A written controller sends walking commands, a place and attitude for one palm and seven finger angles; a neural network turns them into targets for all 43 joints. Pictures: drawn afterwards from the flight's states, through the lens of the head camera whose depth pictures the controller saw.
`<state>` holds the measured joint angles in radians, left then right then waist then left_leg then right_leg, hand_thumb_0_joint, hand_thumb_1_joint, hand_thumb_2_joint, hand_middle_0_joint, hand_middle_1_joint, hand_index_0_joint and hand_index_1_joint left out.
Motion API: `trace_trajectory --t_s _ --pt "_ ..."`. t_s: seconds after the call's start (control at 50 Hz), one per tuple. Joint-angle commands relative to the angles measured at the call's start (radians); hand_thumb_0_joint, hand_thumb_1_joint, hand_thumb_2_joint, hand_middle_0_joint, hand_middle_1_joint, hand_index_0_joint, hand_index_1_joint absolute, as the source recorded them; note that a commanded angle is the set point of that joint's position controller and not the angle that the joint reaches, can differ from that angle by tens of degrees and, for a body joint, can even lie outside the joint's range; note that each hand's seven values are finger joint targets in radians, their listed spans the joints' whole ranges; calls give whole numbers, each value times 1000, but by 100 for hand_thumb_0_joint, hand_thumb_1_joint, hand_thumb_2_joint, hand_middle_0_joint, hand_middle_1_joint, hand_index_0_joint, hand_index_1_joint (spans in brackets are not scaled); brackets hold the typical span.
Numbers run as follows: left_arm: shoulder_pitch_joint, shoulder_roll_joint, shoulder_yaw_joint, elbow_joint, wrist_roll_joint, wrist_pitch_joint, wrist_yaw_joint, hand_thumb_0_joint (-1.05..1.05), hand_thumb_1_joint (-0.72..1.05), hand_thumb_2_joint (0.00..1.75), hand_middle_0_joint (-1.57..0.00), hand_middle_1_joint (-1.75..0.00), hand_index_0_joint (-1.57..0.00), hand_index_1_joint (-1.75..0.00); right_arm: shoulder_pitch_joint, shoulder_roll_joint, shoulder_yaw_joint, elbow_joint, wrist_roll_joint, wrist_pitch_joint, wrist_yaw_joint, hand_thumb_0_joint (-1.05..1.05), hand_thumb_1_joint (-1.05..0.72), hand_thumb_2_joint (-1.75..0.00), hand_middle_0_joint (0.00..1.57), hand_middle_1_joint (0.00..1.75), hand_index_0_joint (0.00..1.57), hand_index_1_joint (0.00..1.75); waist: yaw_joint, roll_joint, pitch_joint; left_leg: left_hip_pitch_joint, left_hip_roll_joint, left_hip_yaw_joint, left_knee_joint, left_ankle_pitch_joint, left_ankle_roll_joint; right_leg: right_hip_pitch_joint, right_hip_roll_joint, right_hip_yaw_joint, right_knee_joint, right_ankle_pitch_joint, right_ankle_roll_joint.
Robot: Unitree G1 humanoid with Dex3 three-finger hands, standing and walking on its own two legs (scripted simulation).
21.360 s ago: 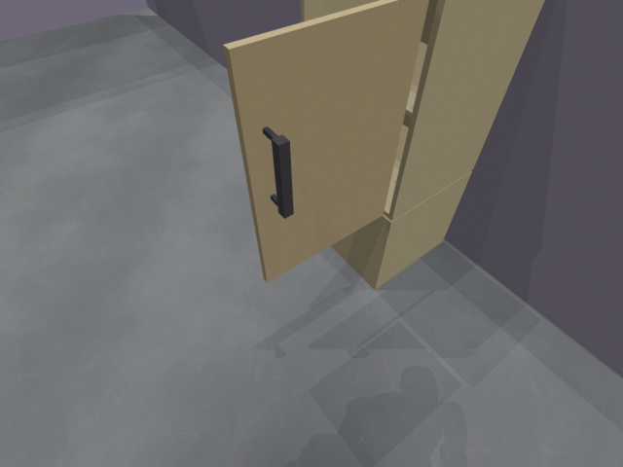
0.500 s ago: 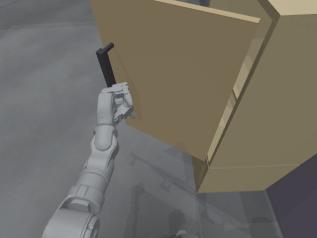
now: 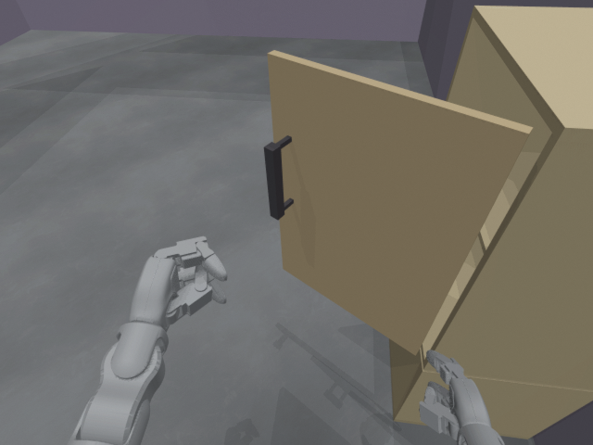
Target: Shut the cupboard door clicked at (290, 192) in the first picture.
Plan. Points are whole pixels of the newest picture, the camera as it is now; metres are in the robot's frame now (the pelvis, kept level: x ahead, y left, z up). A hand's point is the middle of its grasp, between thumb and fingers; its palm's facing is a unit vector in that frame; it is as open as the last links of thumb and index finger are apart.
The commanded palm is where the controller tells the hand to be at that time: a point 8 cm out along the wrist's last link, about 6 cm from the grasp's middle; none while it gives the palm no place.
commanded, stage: draw the hand back to the body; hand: left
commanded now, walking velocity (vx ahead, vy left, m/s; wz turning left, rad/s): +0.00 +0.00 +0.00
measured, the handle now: (281, 178) +0.60 +0.08 +0.02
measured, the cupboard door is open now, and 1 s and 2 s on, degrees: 59 59 59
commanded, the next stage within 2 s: step back with the hand held close in 0.86 s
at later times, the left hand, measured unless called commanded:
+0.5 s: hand (16, 316) +0.19 +0.29 +0.17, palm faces +0.43 -0.80 -0.42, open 6.3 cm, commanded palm +0.15 +0.33 +0.18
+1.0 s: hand (20, 320) +0.19 +0.28 +0.18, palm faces +0.45 -0.80 -0.40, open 7.4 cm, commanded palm +0.14 +0.32 +0.18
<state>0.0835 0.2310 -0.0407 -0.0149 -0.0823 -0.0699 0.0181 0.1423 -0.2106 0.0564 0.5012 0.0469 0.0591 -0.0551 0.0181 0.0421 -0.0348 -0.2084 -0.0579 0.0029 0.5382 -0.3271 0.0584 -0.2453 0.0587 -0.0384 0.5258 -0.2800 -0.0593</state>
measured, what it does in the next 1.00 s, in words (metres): stands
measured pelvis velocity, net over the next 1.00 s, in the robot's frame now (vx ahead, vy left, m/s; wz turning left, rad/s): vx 0.00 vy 0.02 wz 0.01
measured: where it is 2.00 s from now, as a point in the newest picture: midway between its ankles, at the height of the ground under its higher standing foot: outside the picture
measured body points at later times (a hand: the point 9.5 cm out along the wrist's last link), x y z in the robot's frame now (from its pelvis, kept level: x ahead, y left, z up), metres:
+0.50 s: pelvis +0.01 +0.03 +0.01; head -0.02 +0.00 +0.46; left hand +0.16 +0.33 +0.19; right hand +0.19 -0.19 -0.08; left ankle -0.03 +0.08 -0.73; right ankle +0.00 -0.08 -0.73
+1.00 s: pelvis +0.00 +0.02 +0.01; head -0.03 -0.01 +0.46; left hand +0.16 +0.32 +0.20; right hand +0.18 -0.20 -0.08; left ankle -0.03 +0.08 -0.73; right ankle +0.00 -0.08 -0.73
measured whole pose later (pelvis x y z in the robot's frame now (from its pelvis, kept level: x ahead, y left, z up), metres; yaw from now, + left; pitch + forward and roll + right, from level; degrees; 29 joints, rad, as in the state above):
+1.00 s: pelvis +0.00 +0.02 +0.01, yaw +0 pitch -4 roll -1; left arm 0.46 0.36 0.35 -0.38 -0.09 -0.09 0.09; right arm 0.20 -0.23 0.03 0.63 0.02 -0.07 -0.05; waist 0.05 0.08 -0.01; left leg -0.09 -0.07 0.00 0.42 -0.27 0.07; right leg -0.12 0.05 -0.03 0.40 -0.22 -0.04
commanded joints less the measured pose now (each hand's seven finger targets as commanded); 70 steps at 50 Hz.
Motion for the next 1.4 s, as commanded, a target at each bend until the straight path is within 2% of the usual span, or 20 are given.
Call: trace_trajectory --t_s 0.0,0.08,0.16,0.22,0.36,0.46,0.52,0.62,0.72,0.8,0.86,0.96,0.98,1.0,1.04,1.12,1.22,1.26,1.34,1.38 --pt "-189 138 115 -407 9 -42 41 0 90 90 -83 -99 -83 -99 -77 -93 -26 -130 -15 -59 -16 0 -90 -90 20 30 20 30 -1 34 -161 89 65 -50 -125 336 -27 156 -69 46 -101 294 23" --pt "-57 141 141 -450 14 -19 52 0 90 90 -72 -87 -72 -87 -78 -100 -26 -116 -23 -75 -12 0 -90 -90 20 30 20 30 3 -1 -106 117 79 -63 -152 419 -45 154 -61 31 -125 302 23" --pt "75 176 213 -468 15 -8 58 0 90 90 -61 -75 -61 -75 -75 -110 -36 -105 -27 -80 -5 0 -90 -90 20 30 20 30 16 -37 -90 126 85 -67 -165 470 -61 172 -60 23 -139 307 25" --pt "153 232 300 -494 14 -10 63 0 90 90 -53 -66 -53 -66 -79 -115 -44 -94 -30 -83 -2 0 -90 -90 20 30 20 30 29 -32 -83 112 87 -68 -168 492 -71 196 -61 22 -147 311 24" --pt "234 316 448 -630 6 -38 84 0 90 90 -34 -45 -34 -45 -81 -110 -53 -81 -27 -121 0 0 -90 -90 20 30 20 30 42 86 -102 105 96 -87 -172 515 -92 213 -64 17 -144 284 26" --pt "327 356 545 -605 -3 -46 97 0 90 90 -20 -30 -20 -30 -72 -120 -66 -61 -21 -148 1 0 -90 -90 20 30 20 30 48 64 -32 63 104 -96 -192 434 -97 187 -57 15 -156 229 26" --pt "295 254 442 -540 5 -47 87 0 90 90 -20 -30 -20 -30 -67 -136 -75 -47 -21 -156 4 0 -90 -90 20 30 20 30 21 15 50 48 107 -107 -214 310 -85 121 -60 16 -172 156 30" --pt "233 293 457 -546 14 -61 100 0 90 90 -20 -30 -20 -30 -69 -148 -79 -44 -23 -168 -4 0 -90 -90 20 30 20 30 26 -4 30 31 99 -123 -239 144 -68 132 -61 25 -165 93 31" --pt "239 358 515 -645 14 -79 113 0 90 90 -20 -30 -20 -30 -77 -137 -71 -44 -28 -192 -13 0 -90 -90 20 30 20 30 49 85 -84 40 84 -100 -213 239 -69 221 -61 33 -154 156 22" --pt "262 329 505 -626 13 -74 113 0 90 90 -20 -30 -20 -30 -77 -122 -62 -34 -29 -202 -9 0 -90 -90 20 30 20 30 45 131 -7 29 86 -100 -216 279 -86 190 -59 27 -156 168 17" --pt "304 309 503 -559 4 -64 102 0 90 90 -20 -30 -20 -30 -74 -121 -67 -32 -28 -192 -6 0 -90 -90 20 30 20 30 45 33 29 16 83 -78 -209 297 -76 180 -59 28 -169 180 18" --pt "305 290 488 -515 -3 -64 89 0 90 90 -20 -30 -20 -30 -75 -127 -75 -39 -23 -174 -2 0 -90 -90 20 30 20 30 39 -13 37 16 82 -65 -211 234 -58 156 -64 35 -182 133 26" --pt "188 410 608 -585 5 -111 100 0 90 90 -20 -30 -20 -30 -69 -163 -92 -76 -15 -159 -3 0 -90 -90 20 30 20 30 6 7 34 -76 104 -96 -171 116 -13 127 -125 161 -205 142 20" --pt "291 340 558 -514 -1 -124 97 0 90 90 -20 -30 -20 -30 -51 -149 -92 -53 -21 -151 -7 0 -90 -90 20 30 20 30 -1 -38 5 -51 94 -103 -126 106 -8 95 -167 189 -218 126 4" --pt "322 323 531 -529 7 -140 97 0 90 90 -20 -30 -20 -30 -55 -147 -95 -50 -25 -137 -1 0 -90 -90 20 30 20 30 -6 -61 -27 -34 89 -98 -64 141 -13 69 -215 230 -217 173 -19" --pt "365 359 556 -617 8 -165 111 0 90 90 -20 -30 -20 -30 -46 -155 -109 -60 -24 -117 -2 0 -90 -90 20 30 20 30 -11 -6 -125 -52 101 -100 -20 237 -28 107 -252 222 -120 328 -40" --pt "427 421 623 -684 4 -163 125 0 90 90 -20 -30 -20 -30 -48 -161 -116 -93 -19 -85 -19 0 -90 -90 20 30 20 30 -11 28 -181 -68 146 -126 -39 513 -41 131 -196 158 34 498 -3" --pt "443 408 618 -673 3 -158 124 0 90 90 -20 -30 -20 -30 -41 -158 -117 -107 -19 -71 -25 0 -90 -90 20 30 20 30 -11 20 -171 -87 164 -138 -44 597 -47 125 -166 146 68 494 11" --pt "458 397 617 -653 3 -152 120 0 90 90 -20 -30 -20 -30 -36 -160 -122 -119 -24 -60 -28 0 -90 -90 20 30 20 30 -11 25 -151 -116 198 -158 -76 620 -42 104 -128 130 101 385 31" --pt "460 383 605 -635 4 -150 119 0 90 90 -20 -30 -20 -30 -32 -166 -124 -123 -24 -55 -27 0 -90 -90 20 30 20 30 -13 7 -128 -170 212 -173 -105 491 -22 104 -115 135 103 302 39"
